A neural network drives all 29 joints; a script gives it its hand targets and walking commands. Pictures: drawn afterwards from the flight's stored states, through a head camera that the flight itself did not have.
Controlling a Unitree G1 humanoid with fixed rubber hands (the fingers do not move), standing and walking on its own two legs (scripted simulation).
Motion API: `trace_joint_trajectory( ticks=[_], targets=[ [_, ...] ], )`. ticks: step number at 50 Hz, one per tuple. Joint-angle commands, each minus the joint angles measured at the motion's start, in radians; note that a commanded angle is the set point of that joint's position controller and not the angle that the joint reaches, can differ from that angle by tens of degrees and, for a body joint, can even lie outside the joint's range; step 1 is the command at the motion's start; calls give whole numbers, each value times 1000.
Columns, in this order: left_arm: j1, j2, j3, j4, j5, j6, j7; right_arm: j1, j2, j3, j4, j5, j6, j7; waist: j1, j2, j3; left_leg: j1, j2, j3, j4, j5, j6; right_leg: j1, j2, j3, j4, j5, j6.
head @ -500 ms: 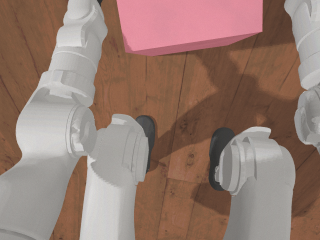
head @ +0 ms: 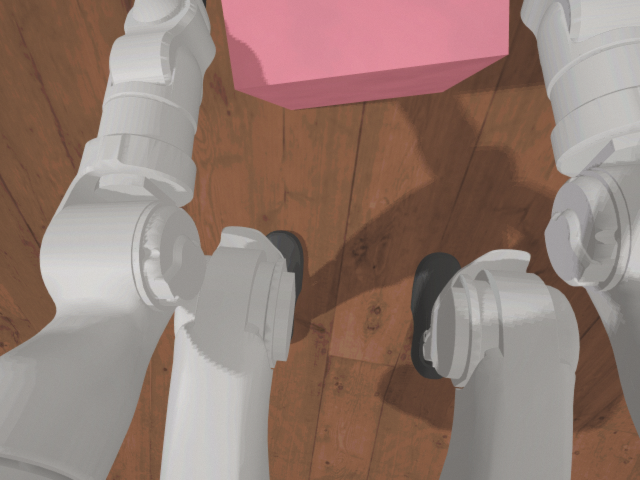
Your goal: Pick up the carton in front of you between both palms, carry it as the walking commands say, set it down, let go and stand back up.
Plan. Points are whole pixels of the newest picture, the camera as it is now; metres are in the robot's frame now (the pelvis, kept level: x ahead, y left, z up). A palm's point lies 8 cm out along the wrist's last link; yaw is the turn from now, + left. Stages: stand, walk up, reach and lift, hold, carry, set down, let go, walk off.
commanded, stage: reach and lift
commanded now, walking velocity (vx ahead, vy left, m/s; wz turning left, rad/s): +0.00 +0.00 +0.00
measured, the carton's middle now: out of the picture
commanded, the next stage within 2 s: none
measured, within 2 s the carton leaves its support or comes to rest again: leaves its support in 0.08 s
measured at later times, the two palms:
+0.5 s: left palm out of the picture +0.50 +0.16 +0.00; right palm out of the picture +0.52 -0.14 +0.01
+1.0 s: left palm out of the picture +0.47 +0.15 +0.15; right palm out of the picture +0.48 -0.15 +0.14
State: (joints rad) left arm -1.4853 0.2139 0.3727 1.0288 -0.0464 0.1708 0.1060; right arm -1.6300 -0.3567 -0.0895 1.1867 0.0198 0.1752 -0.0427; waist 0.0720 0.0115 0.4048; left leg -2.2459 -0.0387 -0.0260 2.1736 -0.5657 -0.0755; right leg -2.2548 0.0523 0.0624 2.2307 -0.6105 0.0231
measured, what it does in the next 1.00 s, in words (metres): rises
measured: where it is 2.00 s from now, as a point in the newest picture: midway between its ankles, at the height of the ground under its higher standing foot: (352, 322)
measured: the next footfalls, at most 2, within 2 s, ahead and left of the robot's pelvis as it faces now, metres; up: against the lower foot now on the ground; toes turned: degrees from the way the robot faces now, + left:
none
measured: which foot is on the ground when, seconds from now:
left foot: down 0.00-1.00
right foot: down 0.00-1.00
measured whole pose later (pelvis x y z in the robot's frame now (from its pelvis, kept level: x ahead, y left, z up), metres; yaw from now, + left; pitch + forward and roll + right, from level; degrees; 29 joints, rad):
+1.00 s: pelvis +0.02 +0.01 +0.19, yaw -3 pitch +40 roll +1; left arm -0.86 -0.07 0.48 0.57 0.20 0.40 0.07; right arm -0.92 0.00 -0.39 0.68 -0.21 0.39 -0.03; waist 0.04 -0.01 -0.22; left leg -1.76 -0.09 -0.10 1.54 -0.48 -0.07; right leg -1.76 0.11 0.11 1.56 -0.50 0.05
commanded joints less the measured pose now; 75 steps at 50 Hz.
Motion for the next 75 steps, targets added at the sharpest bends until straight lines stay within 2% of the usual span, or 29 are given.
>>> trace_joint_trajectory(
  ticks=[1,4,7,10,11,13,15,19,24,30,36,40,47,62,75],
  targets=[
    [-528,-930,-300,-198,-78,11,-272,-362,970,172,-212,67,-5,261,13,-113,-1177,533,-87,136,-110,410,39,504,61,-111,-174,379,-33],
    [-520,-996,-366,-262,-126,21,-267,-396,1036,243,-330,117,-5,250,19,-131,-1386,590,-87,141,-102,512,34,615,67,-112,-167,498,-27],
    [-532,-1058,-441,-382,-169,43,-254,-448,1122,319,-486,157,10,223,29,-157,-1699,658,-87,147,-111,612,23,811,76,-108,-172,644,-22],
    [-554,-1078,-493,-494,-166,83,-258,-430,1210,348,-594,149,54,204,33,-159,-1944,690,-98,159,-148,643,19,948,88,-118,-201,714,-9],
    [-549,-1102,-517,-528,-159,93,-251,-402,1239,354,-597,137,72,195,23,-158,-1980,685,-105,167,-168,624,13,957,96,-125,-220,704,-3],
    [-528,-1108,-524,-550,-128,115,-248,-321,1278,335,-564,108,105,192,22,-140,-1928,675,-113,170,-213,561,10,905,105,-133,-269,623,2],
    [-475,-1121,-491,-500,-75,137,-255,-240,1298,276,-475,58,130,202,20,-124,-1772,640,-118,167,-268,449,11,782,112,-140,-331,481,3],
    [-381,-1123,-325,-335,74,173,-279,-163,1287,102,-284,-69,159,237,28,-106,-1439,557,-118,164,-379,219,26,570,115,-143,-456,211,-6],
    [-392,-1132,-243,-291,145,183,-292,-184,1266,-12,-237,-141,160,250,13,-84,-1396,577,-121,154,-475,150,34,576,120,-142,-548,143,-19],
    [-389,-1191,-272,-307,146,203,-307,-187,1296,-16,-285,-155,172,258,-11,-56,-1521,689,-126,147,-562,151,31,693,122,-147,-629,153,-18],
    [-325,-1271,-377,-367,101,230,-319,-148,1376,92,-393,-105,198,274,-17,-49,-1678,854,-130,146,-623,238,24,826,126,-151,-691,235,-3],
    [-245,-1310,-447,-402,71,239,-321,-82,1426,167,-451,-67,210,279,-15,-55,-1704,942,-130,139,-666,302,20,902,128,-147,-735,299,7],
    [-87,-1347,-508,-407,57,229,-318,64,1476,230,-480,-46,202,271,-16,-60,-1600,1042,-131,108,-768,343,22,1004,128,-128,-836,345,13],
    [211,-1371,-510,-368,112,182,-315,348,1515,225,-482,-98,157,251,-38,-31,-1339,1292,-123,40,-1059,325,42,1296,111,-60,-1128,356,0],
    [486,-1380,-588,-426,129,176,-320,610,1527,314,-571,-99,152,250,-47,-25,-1156,1622,-95,-16,-1339,447,55,1628,83,-2,-1405,486,-5]
  ],
)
